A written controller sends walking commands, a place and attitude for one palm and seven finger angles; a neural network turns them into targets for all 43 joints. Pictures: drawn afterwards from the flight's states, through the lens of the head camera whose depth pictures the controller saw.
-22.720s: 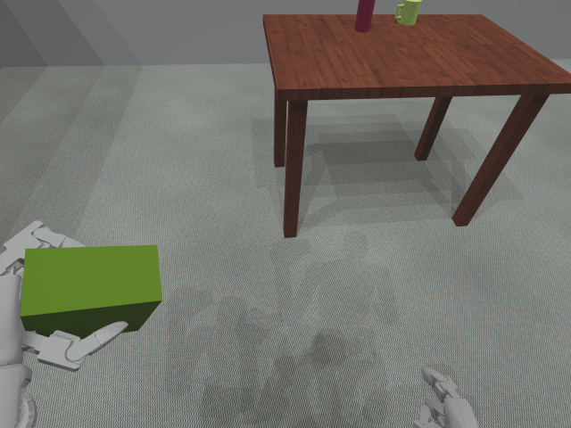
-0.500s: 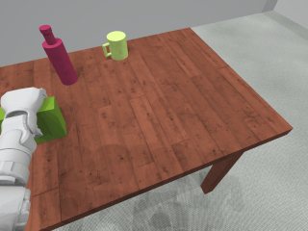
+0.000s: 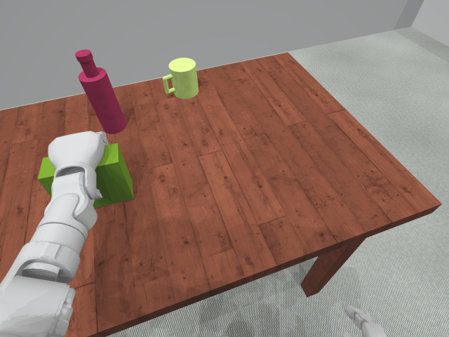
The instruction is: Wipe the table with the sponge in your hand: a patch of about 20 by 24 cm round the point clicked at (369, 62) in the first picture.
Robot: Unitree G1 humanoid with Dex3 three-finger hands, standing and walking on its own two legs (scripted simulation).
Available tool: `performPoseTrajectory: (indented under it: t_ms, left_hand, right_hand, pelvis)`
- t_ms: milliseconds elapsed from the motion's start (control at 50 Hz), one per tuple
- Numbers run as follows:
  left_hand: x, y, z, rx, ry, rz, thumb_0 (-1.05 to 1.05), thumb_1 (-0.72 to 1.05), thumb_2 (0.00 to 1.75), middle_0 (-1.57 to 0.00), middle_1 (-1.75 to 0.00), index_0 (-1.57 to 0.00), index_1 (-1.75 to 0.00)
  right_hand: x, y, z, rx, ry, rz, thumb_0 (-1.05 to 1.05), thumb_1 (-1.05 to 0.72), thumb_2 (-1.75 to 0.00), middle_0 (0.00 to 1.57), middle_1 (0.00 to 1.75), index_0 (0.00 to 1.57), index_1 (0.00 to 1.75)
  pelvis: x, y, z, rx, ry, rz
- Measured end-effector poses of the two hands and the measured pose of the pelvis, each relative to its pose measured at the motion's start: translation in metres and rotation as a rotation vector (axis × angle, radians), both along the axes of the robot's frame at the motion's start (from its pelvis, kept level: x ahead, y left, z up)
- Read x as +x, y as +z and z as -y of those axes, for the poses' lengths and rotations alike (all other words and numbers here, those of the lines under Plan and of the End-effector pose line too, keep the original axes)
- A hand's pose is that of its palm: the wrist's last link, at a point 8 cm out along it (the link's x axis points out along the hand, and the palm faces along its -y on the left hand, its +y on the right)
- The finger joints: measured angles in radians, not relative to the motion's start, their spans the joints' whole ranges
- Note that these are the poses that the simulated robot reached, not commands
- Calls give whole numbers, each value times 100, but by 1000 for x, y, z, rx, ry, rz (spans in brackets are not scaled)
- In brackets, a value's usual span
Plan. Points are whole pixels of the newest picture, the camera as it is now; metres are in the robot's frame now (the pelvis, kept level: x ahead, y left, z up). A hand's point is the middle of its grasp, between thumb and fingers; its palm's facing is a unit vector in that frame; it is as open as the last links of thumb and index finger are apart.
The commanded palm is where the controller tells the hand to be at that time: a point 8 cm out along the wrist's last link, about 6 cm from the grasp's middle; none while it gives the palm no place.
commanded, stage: slide across to the middle lane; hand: left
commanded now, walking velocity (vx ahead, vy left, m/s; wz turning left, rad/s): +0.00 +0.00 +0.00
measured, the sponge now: (94, 185) +0.39 +0.30 +0.03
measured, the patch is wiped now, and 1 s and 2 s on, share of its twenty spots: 0.60 0.80 0.85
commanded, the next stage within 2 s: wipe back along the middle lane in 0.04 s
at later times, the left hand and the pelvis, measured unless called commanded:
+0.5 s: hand (106, 175) +0.38 +0.26 +0.07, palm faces -0.04 -0.01 -1.00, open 10.1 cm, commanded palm +0.34 +0.24 +0.10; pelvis +0.01 -0.01 +0.00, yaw +0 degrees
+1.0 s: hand (102, 200) +0.33 +0.25 +0.07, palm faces +0.00 -0.02 -1.00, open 10.1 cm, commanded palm +0.29 +0.23 +0.10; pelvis +0.00 -0.01 +0.00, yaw -1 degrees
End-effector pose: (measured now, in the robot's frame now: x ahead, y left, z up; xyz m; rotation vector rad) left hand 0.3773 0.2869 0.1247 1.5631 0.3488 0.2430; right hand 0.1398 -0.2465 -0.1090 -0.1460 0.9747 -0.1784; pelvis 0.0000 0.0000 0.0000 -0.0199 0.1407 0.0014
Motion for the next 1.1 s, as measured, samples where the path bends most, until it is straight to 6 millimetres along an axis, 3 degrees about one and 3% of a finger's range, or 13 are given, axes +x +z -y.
performPoseTrajectory:
  t_ms: [160,360,500,640,880,1100]
  left_hand:
    - [5,-1,15,-2,6,-2,0,-50,105,-73,-134,-73,-136]
    - [1,-4,30,-8,10,16,0,-49,105,-72,-135,-72,-137]
    - [-10,-4,35,-10,16,32,0,-49,105,-71,-135,-72,-137]
    - [-28,-4,37,-18,11,49,0,-49,105,-71,-136,-71,-138]
    - [-54,-5,42,-22,6,60,1,-48,105,-70,-136,-71,-138]
    - [-77,-5,49,-27,-7,86,1,-48,105,-70,-136,-71,-138]
  right_hand:
    - [16,0,-1,5,28,9,1,-90,-90,20,30,20,30]
    - [10,-4,9,12,11,-25,1,-90,-90,20,30,20,30]
    - [11,-2,15,14,3,-19,1,-90,-90,20,30,20,30]
    - [25,5,15,19,15,35,1,-90,-90,20,30,20,30]
    - [54,19,-3,36,71,135,1,-90,-90,20,30,20,30]
    - [63,22,-17,68,104,172,1,-90,-90,20,30,20,30]
  pelvis:
    - [5,0,4,2,9,2]
    - [9,0,8,5,1,8]
    - [11,1,11,8,-5,23]
    - [11,1,11,10,-10,39]
    - [5,1,9,11,-6,63]
    - [2,1,7,12,-11,79]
